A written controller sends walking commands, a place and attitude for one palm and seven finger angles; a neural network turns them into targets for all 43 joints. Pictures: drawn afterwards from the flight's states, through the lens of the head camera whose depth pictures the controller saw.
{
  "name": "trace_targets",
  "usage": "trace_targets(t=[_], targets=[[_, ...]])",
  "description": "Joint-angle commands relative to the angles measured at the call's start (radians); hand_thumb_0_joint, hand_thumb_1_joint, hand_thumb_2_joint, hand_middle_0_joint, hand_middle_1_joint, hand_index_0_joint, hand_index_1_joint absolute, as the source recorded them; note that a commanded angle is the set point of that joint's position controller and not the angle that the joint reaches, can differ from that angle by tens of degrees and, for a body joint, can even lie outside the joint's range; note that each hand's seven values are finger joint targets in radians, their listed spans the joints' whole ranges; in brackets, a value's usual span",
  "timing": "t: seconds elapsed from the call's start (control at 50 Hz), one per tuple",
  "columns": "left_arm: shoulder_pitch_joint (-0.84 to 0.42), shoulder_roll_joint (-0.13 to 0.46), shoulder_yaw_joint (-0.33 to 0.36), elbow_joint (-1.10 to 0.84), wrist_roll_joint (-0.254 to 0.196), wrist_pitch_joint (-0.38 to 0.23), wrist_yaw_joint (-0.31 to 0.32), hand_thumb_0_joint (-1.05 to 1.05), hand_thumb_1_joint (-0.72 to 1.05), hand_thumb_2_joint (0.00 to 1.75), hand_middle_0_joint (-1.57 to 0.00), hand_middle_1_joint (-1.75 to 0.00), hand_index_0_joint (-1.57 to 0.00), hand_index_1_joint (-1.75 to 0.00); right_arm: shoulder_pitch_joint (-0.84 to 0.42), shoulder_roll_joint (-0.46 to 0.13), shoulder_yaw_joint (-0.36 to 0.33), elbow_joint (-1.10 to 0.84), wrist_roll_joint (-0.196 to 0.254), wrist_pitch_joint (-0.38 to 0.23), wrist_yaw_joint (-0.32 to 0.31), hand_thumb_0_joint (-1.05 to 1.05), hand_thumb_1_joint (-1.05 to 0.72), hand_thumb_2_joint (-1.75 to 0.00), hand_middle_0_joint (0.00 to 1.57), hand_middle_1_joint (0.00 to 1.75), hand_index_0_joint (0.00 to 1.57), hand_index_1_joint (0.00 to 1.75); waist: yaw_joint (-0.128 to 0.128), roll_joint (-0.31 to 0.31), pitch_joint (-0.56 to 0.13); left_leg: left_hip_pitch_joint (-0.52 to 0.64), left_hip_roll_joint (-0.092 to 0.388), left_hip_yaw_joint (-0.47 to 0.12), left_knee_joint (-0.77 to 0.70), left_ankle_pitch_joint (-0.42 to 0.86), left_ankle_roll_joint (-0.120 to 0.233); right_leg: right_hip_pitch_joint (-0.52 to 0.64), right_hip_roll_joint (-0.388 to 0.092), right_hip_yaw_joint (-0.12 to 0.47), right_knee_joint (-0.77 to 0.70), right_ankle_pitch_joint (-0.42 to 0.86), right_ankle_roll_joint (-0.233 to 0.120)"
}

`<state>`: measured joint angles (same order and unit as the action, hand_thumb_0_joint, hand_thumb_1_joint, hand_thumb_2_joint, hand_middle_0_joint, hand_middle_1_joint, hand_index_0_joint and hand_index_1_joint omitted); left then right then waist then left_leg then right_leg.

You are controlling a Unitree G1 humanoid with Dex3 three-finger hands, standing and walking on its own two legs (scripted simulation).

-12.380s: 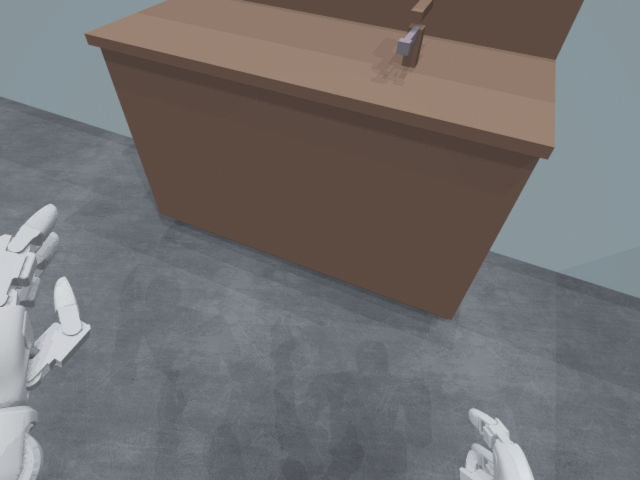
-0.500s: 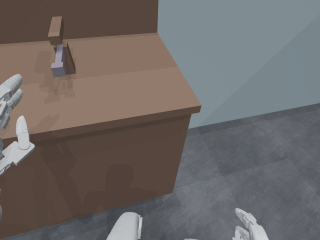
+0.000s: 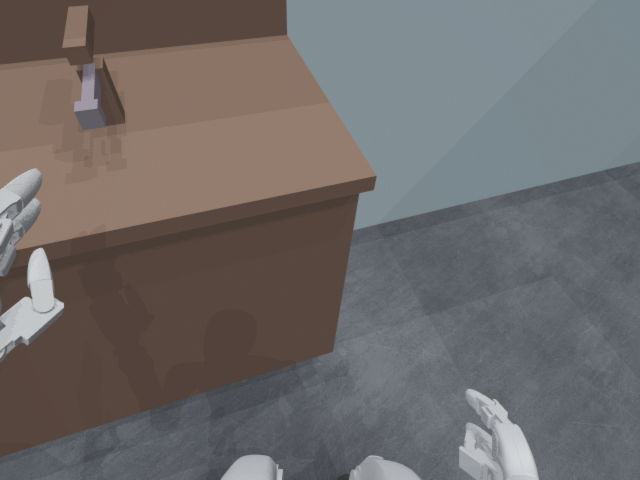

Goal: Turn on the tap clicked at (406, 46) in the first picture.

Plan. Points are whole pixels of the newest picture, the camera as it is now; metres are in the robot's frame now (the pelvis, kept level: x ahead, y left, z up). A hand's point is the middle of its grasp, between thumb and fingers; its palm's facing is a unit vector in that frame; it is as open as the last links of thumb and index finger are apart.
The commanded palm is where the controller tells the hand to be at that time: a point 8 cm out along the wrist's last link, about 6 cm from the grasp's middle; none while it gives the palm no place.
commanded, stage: shuffle to correct the standing spot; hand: left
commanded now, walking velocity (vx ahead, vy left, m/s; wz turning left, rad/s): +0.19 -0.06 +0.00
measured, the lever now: (90, 114) +0.51 +0.34 +0.16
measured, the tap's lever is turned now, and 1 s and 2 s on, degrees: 0 0 0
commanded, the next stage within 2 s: come to a stop and stand still in 1.02 s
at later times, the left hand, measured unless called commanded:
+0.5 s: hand (116, 323) +0.22 +0.21 +0.15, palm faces +0.29 -0.86 -0.41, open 7.4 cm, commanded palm +0.17 +0.25 +0.21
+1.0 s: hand (168, 252) +0.29 +0.17 +0.17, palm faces +0.32 -0.86 -0.39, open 7.4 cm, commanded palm +0.23 +0.23 +0.21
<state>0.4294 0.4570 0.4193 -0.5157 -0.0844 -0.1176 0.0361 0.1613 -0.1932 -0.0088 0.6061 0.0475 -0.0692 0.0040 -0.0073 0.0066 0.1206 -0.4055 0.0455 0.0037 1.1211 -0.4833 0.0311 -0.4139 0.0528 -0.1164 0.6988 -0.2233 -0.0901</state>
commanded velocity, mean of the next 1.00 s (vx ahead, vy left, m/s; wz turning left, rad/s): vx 0.20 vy -0.01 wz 0.00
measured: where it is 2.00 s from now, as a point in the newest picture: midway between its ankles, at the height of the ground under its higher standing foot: outside the picture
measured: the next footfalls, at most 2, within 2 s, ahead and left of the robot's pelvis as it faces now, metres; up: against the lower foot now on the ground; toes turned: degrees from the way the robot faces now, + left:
left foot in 0.96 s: +0.12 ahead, +0.07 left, +0.00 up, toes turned +6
left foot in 1.38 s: +0.24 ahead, +0.08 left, +0.00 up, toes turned +0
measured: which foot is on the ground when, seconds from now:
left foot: down 0.00-0.70, up 0.72-0.94, down 0.96-1.00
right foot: down 0.00-1.00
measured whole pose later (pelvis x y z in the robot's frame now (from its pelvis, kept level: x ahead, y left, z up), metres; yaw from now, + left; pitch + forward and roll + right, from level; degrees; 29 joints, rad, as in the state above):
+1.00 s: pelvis +0.08 -0.06 +0.02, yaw +1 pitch +0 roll +1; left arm 0.50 0.38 0.31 -0.60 -0.06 -0.12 0.12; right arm 0.17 -0.22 -0.01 0.61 0.02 -0.12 -0.04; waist 0.02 -0.05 0.13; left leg -0.26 0.03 0.08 0.56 -0.31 0.02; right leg -0.33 0.01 -0.05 0.67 -0.34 -0.05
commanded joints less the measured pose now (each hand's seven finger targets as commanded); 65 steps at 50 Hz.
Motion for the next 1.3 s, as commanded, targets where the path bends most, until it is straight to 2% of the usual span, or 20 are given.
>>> trace_targets(t=[0.0, 0.04, 0.06, 0.12, 0.24, 0.28, 0.3, 0.46, 0.5, 0.58, 0.64, 0.68, 0.74, 0.9, 0.96, 1.02, 1.08, 1.12, 1.2, 1.28], targets=[[-0.088, 0.182, 0.08, -0.391, -0.007, -0.06, 0.044, 0.0, 0.9, 0.9, -0.2, -0.3, -0.2, -0.3, -0.068, -0.113, -0.029, -0.159, -0.004, -0.071, -0.033, 0.0, -0.9, -0.9, 0.2, 0.3, 0.2, 0.3, -0.01, 0.025, -0.163, 0.297, 0.035, 0.008, -0.295, 0.04, 0.022, -0.286, -0.287, 0.314, -0.331, -0.455, -0.102], [-0.017, 0.17, 0.067, -0.451, 0.005, -0.084, 0.07, 0.0, 0.9, 0.9, -0.2, -0.3, -0.2, -0.3, -0.035, -0.114, -0.014, -0.145, -0.026, -0.103, -0.051, 0.0, -0.9, -0.9, 0.2, 0.3, 0.2, 0.3, -0.001, 0.256, -0.238, 0.351, -0.016, 0.02, -0.712, 0.059, 0.037, -0.14, -0.13, 0.164, -0.033, -0.394, -0.029], [-0.035, 0.156, 0.065, -0.494, 0.012, -0.092, 0.087, 0.0, 0.9, 0.9, -0.2, -0.3, -0.2, -0.3, -0.045, -0.152, -0.028, -0.15, -0.043, -0.118, -0.051, 0.0, -0.9, -0.9, 0.2, 0.3, 0.2, 0.3, 0.011, 0.522, -0.208, 0.343, 0.15, -0.251, -0.899, -0.011, 0.096, -0.195, 0.009, 0.045, 0.283, -0.375, 0.028], [-0.132, 0.216, 0.1, -0.452, 0.061, -0.115, 0.098, 0.0, 0.9, 0.9, -0.2, -0.3, -0.2, -0.3, -0.057, -0.099, -0.031, -0.112, -0.041, -0.15, -0.039, 0.0, -0.9, -0.9, 0.2, 0.3, 0.2, 0.3, -0.021, 0.291, -0.072, 0.332, 0.276, -0.377, -0.835, 0.544, 0.142, -0.356, -0.058, 0.141, 0.483, -0.253, 0.062], [0.078, 0.122, 0.119, -0.131, 0.027, -0.079, 0.077, 0.0, 0.9, 0.9, -0.2, -0.3, -0.2, -0.3, 0.007, -0.151, -0.065, -0.144, -0.015, -0.1, -0.028, 0.0, -0.9, -0.9, 0.2, 0.3, 0.2, 0.3, 0.034, 0.069, -0.226, 0.096, 0.099, -0.041, -0.408, 0.398, 0.064, 0.359, -0.022, 0.011, -0.242, -0.017, 0.038], [0.101, 0.127, 0.101, -0.076, -0.003, -0.056, 0.051, 0.0, 0.9, 0.9, -0.2, -0.3, -0.2, -0.3, -0.009, -0.129, -0.075, -0.18, 0.01, -0.08, -0.023, 0.0, -0.9, -0.9, 0.2, 0.3, 0.2, 0.3, 0.005, -0.357, -0.239, -0.151, -0.086, 0.039, 0.11, -0.039, 0.011, 0.411, -0.29, 0.406, -0.344, 0.047, -0.089], [0.165, 0.085, 0.1, 0.014, -0.017, -0.043, 0.046, 0.0, 0.9, 0.9, -0.2, -0.3, -0.2, -0.3, -0.001, -0.124, -0.072, -0.173, 0.008, -0.078, -0.025, 0.0, -0.9, -0.9, 0.2, 0.3, 0.2, 0.3, 0.008, -0.338, -0.187, -0.201, -0.058, -0.042, 0.205, -0.027, -0.007, 0.317, -0.361, 0.476, -0.368, 0.056, -0.13], [-0.01, 0.146, 0.053, -0.424, 0.013, -0.1, 0.09, 0.0, 0.9, 0.9, -0.2, -0.3, -0.2, -0.3, -0.054, -0.112, -0.03, -0.125, -0.032, -0.114, -0.056, 0.0, -0.9, -0.9, 0.2, 0.3, 0.2, 0.3, -0.005, 0.12, -0.205, 0.336, -0.023, 0.067, -0.622, 0.09, 0.024, -0.091, -0.197, 0.228, -0.2, -0.394, -0.055], [-0.012, 0.17, 0.076, -0.474, 0.026, -0.108, 0.112, 0.0, 0.9, 0.9, -0.2, -0.3, -0.2, -0.3, -0.06, -0.155, -0.038, -0.148, -0.04, -0.129, -0.067, 0.0, -0.9, -0.9, 0.2, 0.3, 0.2, 0.3, 0.008, 0.512, -0.185, 0.4, 0.258, -0.383, -0.896, -0.009, 0.139, -0.24, 0.009, 0.041, 0.278, -0.358, 0.052], [-0.004, 0.182, 0.126, -0.297, 0.044, -0.086, 0.12, 0.0, 0.9, 0.9, -0.2, -0.3, -0.2, -0.3, -0.043, -0.122, -0.042, -0.12, -0.018, -0.132, -0.041, 0.0, -0.9, -0.9, 0.2, 0.3, 0.2, 0.3, 0.014, 0.239, -0.156, 0.345, 0.25, -0.243, -0.759, 0.48, 0.149, -0.172, -0.091, 0.116, 0.165, -0.263, 0.072], [0.022, 0.13, 0.121, -0.144, 0.03, -0.071, 0.117, 0.0, 0.9, 0.9, -0.2, -0.3, -0.2, -0.3, -0.042, -0.136, -0.05, -0.144, -0.017, -0.11, -0.042, 0.0, -0.9, -0.9, 0.2, 0.3, 0.2, 0.3, 0.047, 0.122, -0.192, 0.069, 0.141, -0.058, -0.582, 0.244, 0.068, 0.309, -0.031, 0.037, -0.214, -0.126, 0.061], [0.031, 0.115, 0.076, -0.062, 0.016, -0.042, 0.09, 0.0, 0.9, 0.9, -0.2, -0.3, -0.2, -0.3, -0.036, -0.12, -0.062, -0.163, -0.007, -0.083, -0.042, 0.0, -0.9, -0.9, 0.2, 0.3, 0.2, 0.3, 0.023, -0.406, -0.17, -0.228, -0.074, 0.074, -0.002, -0.031, 0.004, 0.406, -0.321, 0.591, -0.47, -0.222, -0.078], [0.002, 0.094, 0.07, -0.014, 0.003, -0.037, 0.076, 0.0, 0.9, 0.9, -0.2, -0.3, -0.2, -0.3, -0.05, -0.109, -0.04, -0.118, -0.016, -0.082, -0.024, 0.0, -0.9, -0.9, 0.2, 0.3, 0.2, 0.3, 0.006, -0.167, -0.114, -0.213, 0.023, -0.045, 0.04, 0.057, -0.025, 0.175, -0.362, 0.567, -0.477, -0.406, -0.128], [-0.047, 0.161, 0.065, -0.371, 0.016, -0.096, 0.118, 0.0, 0.9, 0.9, -0.2, -0.3, -0.2, -0.3, -0.09, -0.122, -0.032, -0.145, -0.038, -0.115, -0.06, 0.0, -0.9, -0.9, 0.2, 0.3, 0.2, 0.3, 0.019, 0.025, -0.252, 0.312, -0.023, 0.095, -0.667, 0.241, 0.011, 0.159, -0.237, 0.257, -0.275, -0.062, -0.045], [0.001, 0.15, 0.076, -0.412, 0.022, -0.096, 0.134, 0.0, 0.9, 0.9, -0.2, -0.3, -0.2, -0.3, -0.084, -0.137, -0.043, -0.171, -0.025, -0.097, -0.059, 0.0, -0.9, -0.9, 0.2, 0.3, 0.2, 0.3, 0.018, 0.332, -0.262, 0.548, 0.274, -0.332, -0.792, 0.467, 0.174, -0.158, -0.039, 0.088, 0.16, -0.264, 0.076], [-0.003, 0.184, 0.129, -0.324, 0.032, -0.075, 0.137, 0.0, 0.9, 0.9, -0.2, -0.3, -0.2, -0.3, -0.067, -0.123, -0.042, -0.144, -0.023, -0.101, -0.052, 0.0, -0.9, -0.9, 0.2, 0.3, 0.2, 0.3, 0.005, 0.293, -0.2, 0.548, 0.251, -0.236, -0.71, 0.675, 0.164, -0.221, -0.082, 0.093, 0.127, -0.301, 0.071], [0.066, 0.126, 0.121, -0.158, 0.027, -0.054, 0.126, 0.0, 0.9, 0.9, -0.2, -0.3, -0.2, -0.3, -0.085, -0.138, -0.049, -0.16, -0.01, -0.076, -0.036, 0.0, -0.9, -0.9, 0.2, 0.3, 0.2, 0.3, 0.048, 0.103, -0.212, 0.15, 0.12, -0.006, -0.463, 0.486, 0.066, 0.299, -0.052, 0.053, -0.275, -0.01, 0.047], [0.071, 0.105, 0.075, -0.081, 0.01, -0.04, 0.105, 0.0, 0.9, 0.9, -0.2, -0.3, -0.2, -0.3, -0.073, -0.126, -0.055, -0.177, -0.003, -0.058, -0.03, 0.0, -0.9, -0.9, 0.2, 0.3, 0.2, 0.3, 0.023, -0.383, -0.193, -0.254, -0.062, 0.073, 0.031, 0.017, -0.011, 0.492, -0.384, 0.625, -0.423, 0.177, -0.112], [0.058, 0.088, 0.071, -0.08, -0.002, -0.057, 0.082, 0.0, 0.9, 0.9, -0.2, -0.3, -0.2, -0.3, -0.077, -0.131, -0.042, -0.121, -0.012, -0.048, -0.007, 0.0, -0.9, -0.9, 0.2, 0.3, 0.2, 0.3, 0.006, -0.075, -0.125, -0.122, 0.036, -0.013, -0.121, 0.11, -0.052, 0.283, -0.34, 0.369, -0.374, 0.398, -0.087], [-0.021, 0.098, 0.046, -0.275, 0.007, -0.101, 0.111, 0.0, 0.9, 0.9, -0.2, -0.3, -0.2, -0.3, -0.113, -0.112, -0.02, -0.151, -0.032, -0.076, -0.026, 0.0, -0.9, -0.9, 0.2, 0.3, 0.2, 0.3, 0.029, -0.079, -0.222, 0.105, -0.008, 0.054, -0.471, 0.262, -0.03, 0.335, -0.286, 0.222, -0.311, 0.5, -0.034]])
